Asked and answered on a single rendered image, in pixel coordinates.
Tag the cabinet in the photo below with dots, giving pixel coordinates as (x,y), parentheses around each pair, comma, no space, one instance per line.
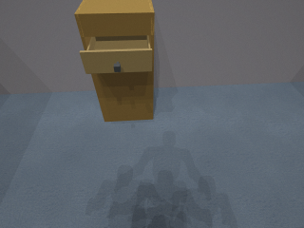
(123,96)

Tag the handle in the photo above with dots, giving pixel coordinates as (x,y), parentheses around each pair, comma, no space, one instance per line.
(117,67)

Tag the drawer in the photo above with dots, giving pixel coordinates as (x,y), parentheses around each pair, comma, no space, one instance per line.
(133,52)

